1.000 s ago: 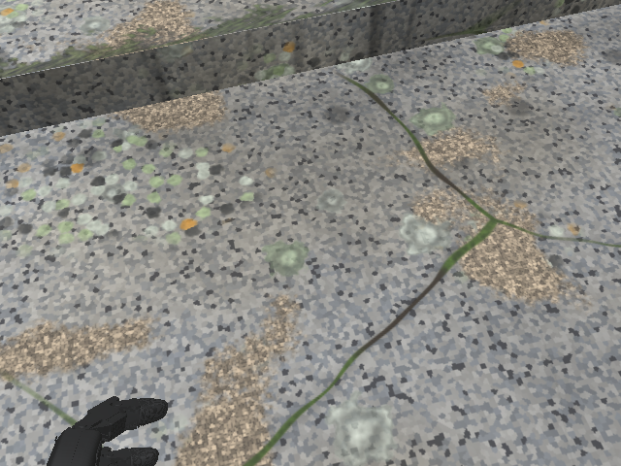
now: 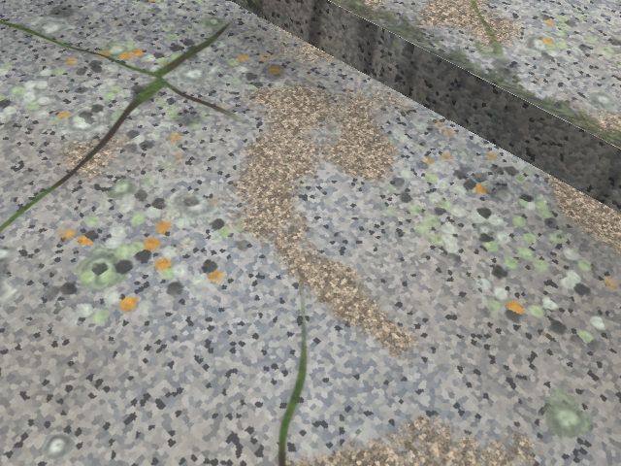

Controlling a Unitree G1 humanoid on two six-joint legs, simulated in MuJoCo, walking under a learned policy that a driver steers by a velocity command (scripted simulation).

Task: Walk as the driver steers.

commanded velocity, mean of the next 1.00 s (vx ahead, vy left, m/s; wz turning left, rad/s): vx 0.00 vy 0.00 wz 0.10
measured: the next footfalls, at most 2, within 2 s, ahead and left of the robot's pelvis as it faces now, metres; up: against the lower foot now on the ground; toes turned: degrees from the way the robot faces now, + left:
right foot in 0.16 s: +0.07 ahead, -0.14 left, +0.00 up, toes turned +3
left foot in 1.68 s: +0.18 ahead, +0.14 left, +0.00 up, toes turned +5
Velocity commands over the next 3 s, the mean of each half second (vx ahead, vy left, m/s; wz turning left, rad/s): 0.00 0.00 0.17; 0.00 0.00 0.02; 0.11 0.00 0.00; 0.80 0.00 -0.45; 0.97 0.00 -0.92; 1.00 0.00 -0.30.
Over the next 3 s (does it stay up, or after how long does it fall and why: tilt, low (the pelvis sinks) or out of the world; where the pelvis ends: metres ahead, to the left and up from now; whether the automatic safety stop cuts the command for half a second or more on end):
stays up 1.02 -0.40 -0.01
